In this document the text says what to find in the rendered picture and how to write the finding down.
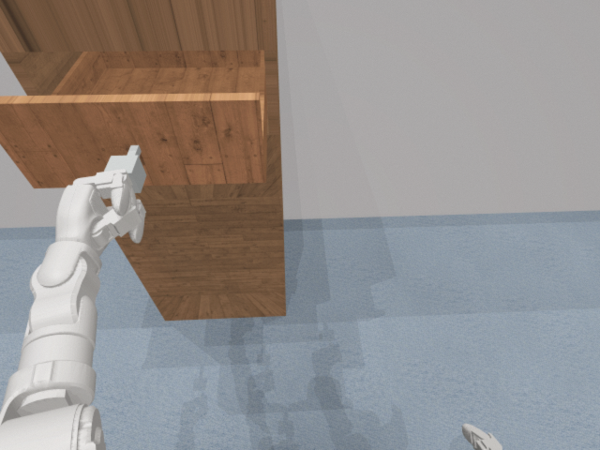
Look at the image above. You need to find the right robot hand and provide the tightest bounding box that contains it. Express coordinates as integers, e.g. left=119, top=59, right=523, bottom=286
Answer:
left=462, top=424, right=503, bottom=450

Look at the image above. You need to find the drawer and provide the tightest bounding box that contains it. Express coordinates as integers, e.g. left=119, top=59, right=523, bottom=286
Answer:
left=0, top=50, right=267, bottom=188

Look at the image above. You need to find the cabinet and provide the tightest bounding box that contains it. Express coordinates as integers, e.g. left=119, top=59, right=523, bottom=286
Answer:
left=0, top=0, right=286, bottom=321

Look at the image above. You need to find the left robot upper arm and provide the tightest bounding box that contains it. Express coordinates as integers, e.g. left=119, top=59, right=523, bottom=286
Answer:
left=0, top=403, right=106, bottom=450

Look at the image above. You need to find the left robot hand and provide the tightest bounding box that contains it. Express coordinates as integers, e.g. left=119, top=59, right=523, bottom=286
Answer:
left=55, top=169, right=146, bottom=257

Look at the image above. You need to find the handle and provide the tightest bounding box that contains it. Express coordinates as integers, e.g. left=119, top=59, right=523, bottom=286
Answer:
left=104, top=145, right=146, bottom=193

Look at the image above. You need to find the left robot forearm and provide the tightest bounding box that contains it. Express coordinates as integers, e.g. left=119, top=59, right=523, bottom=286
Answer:
left=0, top=241, right=102, bottom=426

